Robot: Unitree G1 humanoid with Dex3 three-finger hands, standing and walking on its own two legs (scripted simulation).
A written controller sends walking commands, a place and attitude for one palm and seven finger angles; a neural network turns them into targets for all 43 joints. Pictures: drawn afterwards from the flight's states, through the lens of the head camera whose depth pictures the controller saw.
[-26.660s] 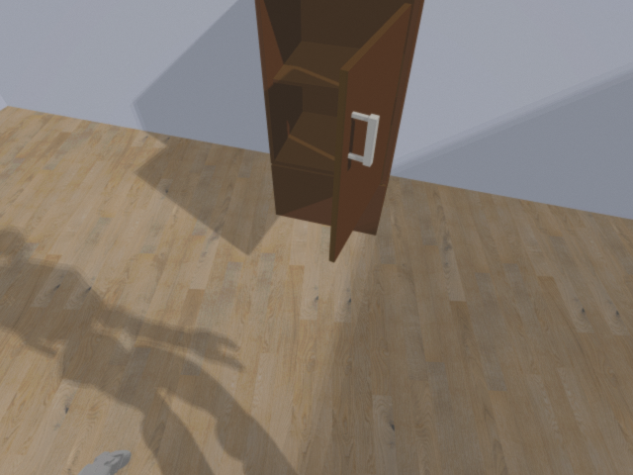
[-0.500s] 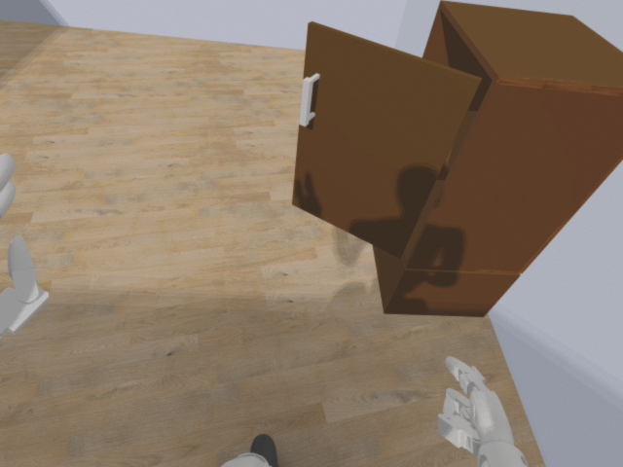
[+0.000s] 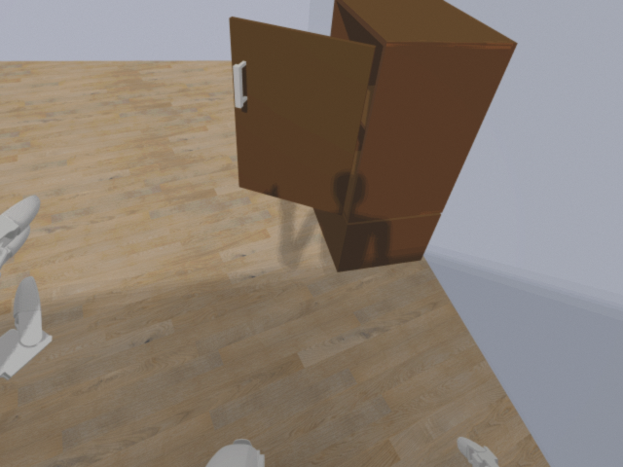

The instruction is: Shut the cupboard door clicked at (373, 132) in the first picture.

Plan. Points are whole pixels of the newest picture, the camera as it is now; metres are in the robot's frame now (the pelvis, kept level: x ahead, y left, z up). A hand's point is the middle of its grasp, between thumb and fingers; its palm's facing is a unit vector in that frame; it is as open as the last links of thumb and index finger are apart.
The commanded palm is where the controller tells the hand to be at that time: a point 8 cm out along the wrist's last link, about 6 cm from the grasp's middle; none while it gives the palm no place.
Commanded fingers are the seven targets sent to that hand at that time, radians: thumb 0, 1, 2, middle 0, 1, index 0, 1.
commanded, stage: stop stepping back and stand still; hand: left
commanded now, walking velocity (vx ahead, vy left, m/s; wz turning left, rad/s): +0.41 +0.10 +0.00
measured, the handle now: (241, 84) +1.15 +0.24 -0.02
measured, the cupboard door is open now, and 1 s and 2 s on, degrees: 58 58 58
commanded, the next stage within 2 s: let the arm hang, fingers relaxed in 1.30 s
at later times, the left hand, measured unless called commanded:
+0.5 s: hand out of the picture +0.09 +0.29 +0.20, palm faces +0.49 -0.72 -0.48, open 7.4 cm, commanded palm +0.04 +0.32 +0.19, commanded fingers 0.00 0.90 0.90 -0.20 -0.30 -0.20 -0.30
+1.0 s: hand out of the picture +0.14 +0.30 +0.20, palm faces +0.49 -0.71 -0.50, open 7.4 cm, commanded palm +0.07 +0.33 +0.19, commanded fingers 0.00 0.90 0.90 -0.20 -0.30 -0.20 -0.30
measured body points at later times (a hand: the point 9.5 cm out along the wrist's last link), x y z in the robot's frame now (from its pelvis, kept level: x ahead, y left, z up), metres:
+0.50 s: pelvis -0.09 +0.02 +0.01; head -0.12 +0.03 +0.46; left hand +0.05 +0.33 +0.23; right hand +0.04 -0.19 -0.09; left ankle -0.08 +0.16 -0.73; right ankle -0.07 -0.09 -0.69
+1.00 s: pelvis -0.06 +0.02 +0.00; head -0.04 +0.03 +0.45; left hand +0.11 +0.33 +0.22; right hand +0.12 -0.20 -0.08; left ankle -0.03 +0.15 -0.73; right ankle -0.07 -0.09 -0.73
